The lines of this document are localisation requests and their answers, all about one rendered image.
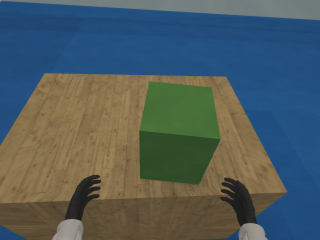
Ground right robot hand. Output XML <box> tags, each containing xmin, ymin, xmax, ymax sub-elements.
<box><xmin>220</xmin><ymin>177</ymin><xmax>257</xmax><ymax>226</ymax></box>

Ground carton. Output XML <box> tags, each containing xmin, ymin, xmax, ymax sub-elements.
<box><xmin>139</xmin><ymin>81</ymin><xmax>221</xmax><ymax>185</ymax></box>

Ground left robot hand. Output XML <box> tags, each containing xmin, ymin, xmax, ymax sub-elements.
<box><xmin>65</xmin><ymin>175</ymin><xmax>101</xmax><ymax>221</ymax></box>

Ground pedestal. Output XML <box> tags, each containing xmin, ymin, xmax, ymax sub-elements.
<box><xmin>0</xmin><ymin>73</ymin><xmax>287</xmax><ymax>240</ymax></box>

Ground robot left forearm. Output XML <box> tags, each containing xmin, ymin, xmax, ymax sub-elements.
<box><xmin>52</xmin><ymin>219</ymin><xmax>84</xmax><ymax>240</ymax></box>

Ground robot right forearm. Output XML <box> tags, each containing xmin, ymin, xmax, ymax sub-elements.
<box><xmin>238</xmin><ymin>223</ymin><xmax>268</xmax><ymax>240</ymax></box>

